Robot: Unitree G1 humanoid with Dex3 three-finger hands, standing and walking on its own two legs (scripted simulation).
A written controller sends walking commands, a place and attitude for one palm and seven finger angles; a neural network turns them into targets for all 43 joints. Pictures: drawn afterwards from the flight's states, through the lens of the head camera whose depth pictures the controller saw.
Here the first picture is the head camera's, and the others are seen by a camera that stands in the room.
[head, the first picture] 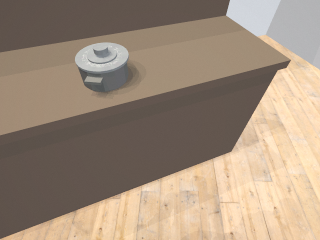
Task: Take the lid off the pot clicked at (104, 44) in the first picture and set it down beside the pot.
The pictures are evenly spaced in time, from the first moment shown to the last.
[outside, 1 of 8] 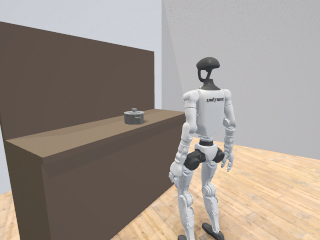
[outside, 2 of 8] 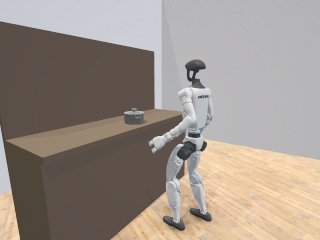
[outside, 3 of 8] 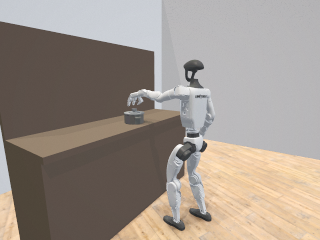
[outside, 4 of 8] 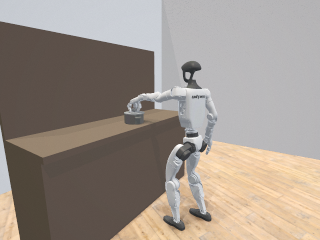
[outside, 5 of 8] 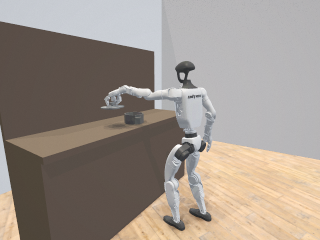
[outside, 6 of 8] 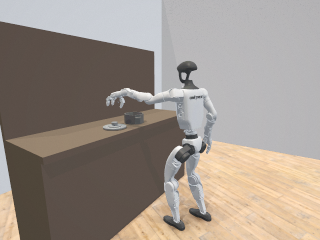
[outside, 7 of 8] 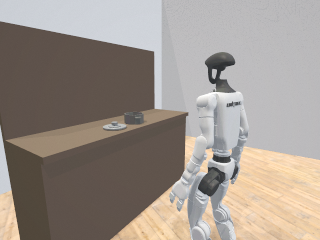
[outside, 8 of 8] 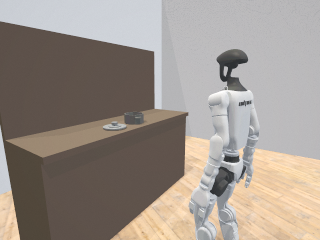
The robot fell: no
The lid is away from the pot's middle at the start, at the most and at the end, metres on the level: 0.01 0.24 0.24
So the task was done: yes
